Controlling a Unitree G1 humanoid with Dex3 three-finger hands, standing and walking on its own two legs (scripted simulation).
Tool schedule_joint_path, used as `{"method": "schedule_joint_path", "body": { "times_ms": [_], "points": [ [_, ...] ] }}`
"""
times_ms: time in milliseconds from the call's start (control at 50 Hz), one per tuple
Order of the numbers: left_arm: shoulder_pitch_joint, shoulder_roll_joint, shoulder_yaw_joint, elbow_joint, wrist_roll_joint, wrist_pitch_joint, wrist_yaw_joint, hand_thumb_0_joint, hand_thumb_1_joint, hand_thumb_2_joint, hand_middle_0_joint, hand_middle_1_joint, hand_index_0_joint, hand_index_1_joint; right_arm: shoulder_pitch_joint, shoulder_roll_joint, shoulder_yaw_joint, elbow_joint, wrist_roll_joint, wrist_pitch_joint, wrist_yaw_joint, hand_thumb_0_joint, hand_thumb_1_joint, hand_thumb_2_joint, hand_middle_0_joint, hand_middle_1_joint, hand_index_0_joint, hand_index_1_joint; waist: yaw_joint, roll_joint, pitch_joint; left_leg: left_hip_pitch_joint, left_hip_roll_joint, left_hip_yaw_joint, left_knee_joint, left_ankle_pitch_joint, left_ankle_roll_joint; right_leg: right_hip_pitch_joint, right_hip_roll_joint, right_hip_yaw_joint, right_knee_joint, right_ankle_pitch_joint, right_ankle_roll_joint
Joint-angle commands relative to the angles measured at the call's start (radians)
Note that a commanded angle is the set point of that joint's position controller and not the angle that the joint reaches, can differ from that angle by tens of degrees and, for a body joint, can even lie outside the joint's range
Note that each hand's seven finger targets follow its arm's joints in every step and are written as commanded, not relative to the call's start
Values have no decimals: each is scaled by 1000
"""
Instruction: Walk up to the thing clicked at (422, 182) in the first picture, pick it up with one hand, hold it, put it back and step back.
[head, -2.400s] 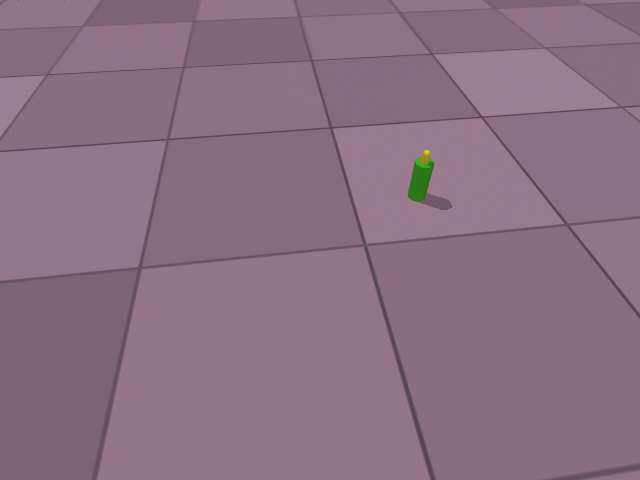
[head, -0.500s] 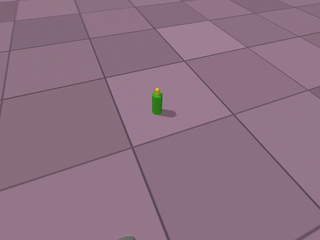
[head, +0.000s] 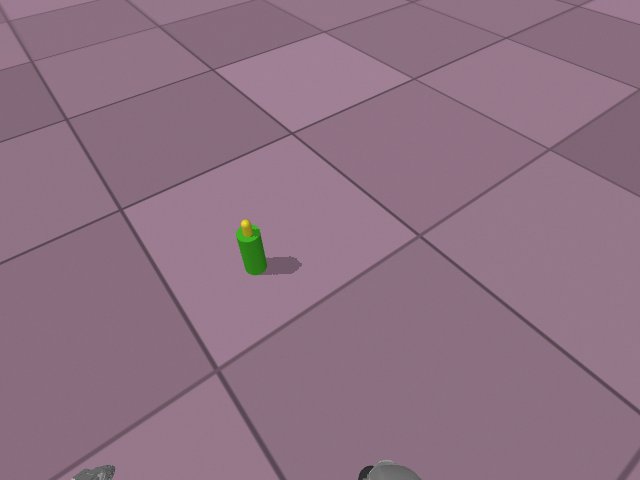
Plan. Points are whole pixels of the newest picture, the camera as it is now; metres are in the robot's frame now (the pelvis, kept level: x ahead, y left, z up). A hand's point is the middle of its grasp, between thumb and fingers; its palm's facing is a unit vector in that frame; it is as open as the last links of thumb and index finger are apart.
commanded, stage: walk up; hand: left
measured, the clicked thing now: (250, 245) +1.01 +0.21 -0.63
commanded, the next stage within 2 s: none
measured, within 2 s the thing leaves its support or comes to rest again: neither
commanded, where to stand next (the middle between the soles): +0.66 +0.00 m, yaw +0 degrees
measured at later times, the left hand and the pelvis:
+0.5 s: hand (112, 440) +0.24 +0.30 -0.13, palm faces +0.00 -0.93 -0.37, open 7.4 cm; pelvis +0.21 +0.01 +0.00, yaw -1 degrees
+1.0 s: hand (155, 290) +0.48 +0.28 -0.12, palm faces -0.11 -0.92 -0.38, open 7.4 cm; pelvis +0.39 +0.01 +0.00, yaw -3 degrees
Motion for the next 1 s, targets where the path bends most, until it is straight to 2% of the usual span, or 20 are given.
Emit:
{"method": "schedule_joint_path", "body": {
  "times_ms": [0,20,40,60,120,160,300,380,440,480,500,520,540,560,620,660,740,840,940,980],
  "points": [
    [178,234,85,-18,7,-52,37,0,900,900,-200,-300,-200,-300,-13,-195,-46,-109,-4,-25,-21,0,-900,-900,200,300,200,300,153,-105,-190,-250,145,-79,330,455,127,493,42,11,-87,-81,-44],
    [269,317,114,-14,13,-59,54,0,900,900,-200,-300,-200,-300,62,-119,-18,-117,3,-24,-18,0,-900,-900,200,300,200,300,172,-315,-278,-417,38,-68,566,138,89,657,-160,334,-148,-233,-86],
    [271,364,115,-29,3,-59,60,0,900,900,-200,-300,-200,-300,60,-164,-24,-111,12,-15,-19,0,-900,-900,200,300,200,300,178,-305,-240,-629,-63,-130,709,-88,56,723,-328,724,-285,-234,-207],
    [222,360,116,-39,-17,-54,63,0,900,900,-200,-300,-200,-300,18,-240,-41,-94,4,-6,-30,0,-900,-900,200,300,200,300,176,-209,-197,-640,7,-198,770,-97,54,645,-349,752,-289,-232,-257],
    [98,265,82,-64,-30,-57,80,0,900,900,-200,-300,-200,-300,8,-197,-36,-49,21,1,-24,0,-900,-900,200,300,200,300,93,-83,-74,-555,64,-272,732,56,66,382,-208,363,-283,-17,-156],
    [90,235,74,-62,-21,-66,78,0,900,900,-200,-300,-200,-300,28,-177,-29,-47,15,11,-13,0,-900,-900,200,300,200,300,68,-114,-49,-505,59,-249,651,125,60,296,-136,245,-295,106,-114],
    [95,251,80,-94,3,-88,69,0,900,900,-200,-300,-200,-300,-87,-177,-52,-69,-14,21,20,0,-900,-900,200,300,200,300,89,-117,19,-575,96,-220,395,230,-2,208,-155,198,-415,-326,-176],
    [141,254,82,-85,6,-85,63,0,900,900,-200,-300,-200,-300,-183,-155,-48,-91,-20,-5,30,0,-900,-900,200,300,200,300,124,-112,14,-523,89,-200,185,271,15,269,-157,170,-333,-187,-170],
    [102,274,78,-90,4,-79,62,0,900,900,-200,-300,-200,-300,-150,-164,-58,-75,-15,-19,27,0,-900,-900,200,300,200,300,78,-102,-27,-340,63,-173,101,269,43,207,-182,168,-256,-144,-158],
    [118,236,59,-95,6,-74,64,0,900,900,-200,-300,-200,-300,-15,-205,-74,-29,-19,-29,15,0,-900,-900,200,300,200,300,11,7,-101,-101,7,-142,58,242,63,143,-114,99,-31,-13,-113],
    [159,182,39,-96,1,-70,65,0,900,900,-200,-300,-200,-300,83,-259,-93,-4,-29,-36,4,0,-900,-900,200,300,200,300,-31,178,-173,34,83,-260,-39,116,105,73,-24,14,239,6,-77],
    [211,96,15,-100,-10,-67,65,0,900,900,-200,-300,-200,-300,103,-324,-106,-25,-39,-41,-6,0,-900,-900,200,300,200,300,-10,368,-195,140,314,-649,-114,31,170,-139,97,-10,451,-380,-12],
    [231,195,40,-71,-8,-56,80,0,900,900,-200,-300,-200,-300,73,-352,-109,-51,-13,-39,-8,0,-900,-900,200,300,200,300,-9,226,-179,120,421,-863,-202,-85,274,-216,104,46,550,-433,-16],
    [183,248,46,-58,5,-50,89,0,900,900,-200,-300,-200,-300,44,-341,-110,-52,7,-33,-7,0,-900,-900,200,300,200,300,-5,172,-102,24,434,-857,-204,-95,312,-227,44,101,607,-422,-22],
    [178,225,44,-27,-11,-50,74,0,900,900,-200,-300,-200,-300,-29,-238,-62,-75,11,-36,-19,0,-900,-900,200,300,200,300,39,78,-2,-149,271,-467,-186,298,204,-130,4,151,530,-255,-14],
    [221,205,42,-11,-12,-36,63,0,900,900,-200,-300,-200,-300,-53,-238,-58,-74,16,-43,-18,0,-900,-900,200,300,200,300,65,137,-7,-221,232,-361,-196,326,195,-62,-4,98,488,-191,8],
    [174,189,46,-24,-2,-23,40,0,900,900,-200,-300,-200,-300,-73,-243,-62,-100,8,-43,-14,0,-900,-900,200,300,200,300,60,185,20,-225,217,-313,-269,113,230,-85,-33,56,321,-108,47],
    [19,174,49,-57,12,-33,29,0,900,900,-200,-300,-200,-300,-14,-254,-69,-87,8,-35,-11,0,-900,-900,200,300,200,300,16,134,45,-193,222,-300,-246,162,236,-73,-41,14,117,-72,38],
    [80,155,55,-28,10,-55,40,0,900,900,-200,-300,-200,-300,-58,-244,-63,-113,6,-19,-14,0,-900,-900,200,300,200,300,72,97,-44,-209,213,-249,-31,431,197,188,16,-35,-69,-32,9],
    [219,214,81,17,12,-70,59,0,900,900,-200,-300,-200,-300,-19,-169,-33,-124,10,-18,-16,0,-900,-900,200,300,200,300,138,-76,-149,-315,120,-179,259,392,143,462,17,17,-124,-75,-17]
  ]
}}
